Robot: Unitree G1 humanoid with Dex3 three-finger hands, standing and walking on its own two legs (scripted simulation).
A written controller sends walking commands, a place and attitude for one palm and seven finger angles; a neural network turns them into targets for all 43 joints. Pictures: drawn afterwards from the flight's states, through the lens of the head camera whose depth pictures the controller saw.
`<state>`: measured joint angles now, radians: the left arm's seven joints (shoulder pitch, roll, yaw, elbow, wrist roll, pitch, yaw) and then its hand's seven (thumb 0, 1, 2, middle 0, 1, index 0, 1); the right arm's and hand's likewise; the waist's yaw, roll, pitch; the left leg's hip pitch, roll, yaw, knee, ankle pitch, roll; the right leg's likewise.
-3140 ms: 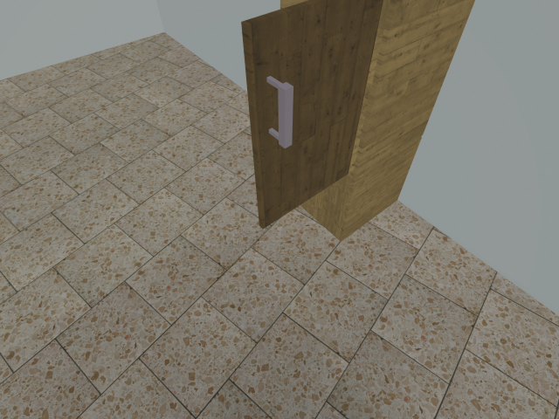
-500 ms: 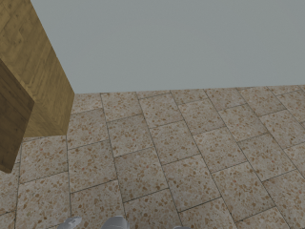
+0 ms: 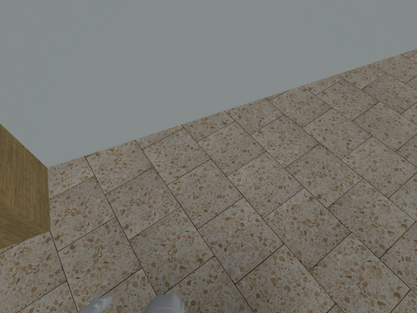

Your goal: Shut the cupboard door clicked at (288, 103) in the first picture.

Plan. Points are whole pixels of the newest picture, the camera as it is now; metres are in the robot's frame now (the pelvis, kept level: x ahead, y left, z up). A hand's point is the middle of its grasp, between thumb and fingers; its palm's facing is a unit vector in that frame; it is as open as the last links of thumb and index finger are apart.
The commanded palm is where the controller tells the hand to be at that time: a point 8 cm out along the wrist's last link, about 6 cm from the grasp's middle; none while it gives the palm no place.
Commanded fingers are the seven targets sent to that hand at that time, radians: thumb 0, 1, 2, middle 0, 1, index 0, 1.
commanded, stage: walk around to get in front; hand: left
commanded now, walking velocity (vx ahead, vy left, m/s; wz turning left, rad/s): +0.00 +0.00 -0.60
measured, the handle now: out of the picture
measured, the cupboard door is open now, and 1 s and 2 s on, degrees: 91 91 91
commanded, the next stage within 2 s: none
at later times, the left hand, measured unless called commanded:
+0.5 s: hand (135, 281) +0.19 +0.18 -0.15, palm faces -0.29 -0.93 -0.21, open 7.4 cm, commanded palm none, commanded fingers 0.00 0.90 0.90 -0.20 -0.30 -0.20 -0.30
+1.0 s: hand (165, 264) +0.23 +0.13 -0.17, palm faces -0.52 -0.83 -0.19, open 7.4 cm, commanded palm none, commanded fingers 0.00 0.90 0.90 -0.20 -0.30 -0.20 -0.30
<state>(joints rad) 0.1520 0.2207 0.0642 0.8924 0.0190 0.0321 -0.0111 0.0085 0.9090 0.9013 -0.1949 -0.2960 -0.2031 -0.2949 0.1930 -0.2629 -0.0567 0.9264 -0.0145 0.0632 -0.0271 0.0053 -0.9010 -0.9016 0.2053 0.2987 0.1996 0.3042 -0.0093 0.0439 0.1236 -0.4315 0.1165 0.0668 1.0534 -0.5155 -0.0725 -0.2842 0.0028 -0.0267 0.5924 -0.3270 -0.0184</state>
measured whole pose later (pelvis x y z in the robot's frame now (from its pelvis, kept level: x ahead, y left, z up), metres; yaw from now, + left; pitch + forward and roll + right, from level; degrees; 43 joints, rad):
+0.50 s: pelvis +0.03 +0.01 +0.01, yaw -18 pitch +1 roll -2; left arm 0.13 0.26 0.09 0.88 0.02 0.07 -0.04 0.01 0.91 0.90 -0.19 -0.30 -0.20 -0.29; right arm 0.22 -0.21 -0.02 0.88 -0.04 0.01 -0.03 0.00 -0.90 -0.90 0.21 0.30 0.20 0.30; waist 0.00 0.00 0.11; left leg -0.23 0.16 0.18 0.53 -0.30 -0.03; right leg -0.41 -0.03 -0.05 0.88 -0.46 0.05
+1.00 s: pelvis +0.07 -0.01 +0.00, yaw -35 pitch +2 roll -1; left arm 0.21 0.23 0.07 0.92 0.01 0.06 -0.02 0.01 0.91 0.90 -0.20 -0.30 -0.21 -0.30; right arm 0.15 -0.22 -0.03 0.87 -0.02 0.00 -0.03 0.00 -0.90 -0.90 0.20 0.30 0.20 0.30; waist 0.01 -0.04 0.07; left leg -0.32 0.04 0.04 0.59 -0.29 -0.02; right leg -0.35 0.06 0.11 0.70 -0.45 0.00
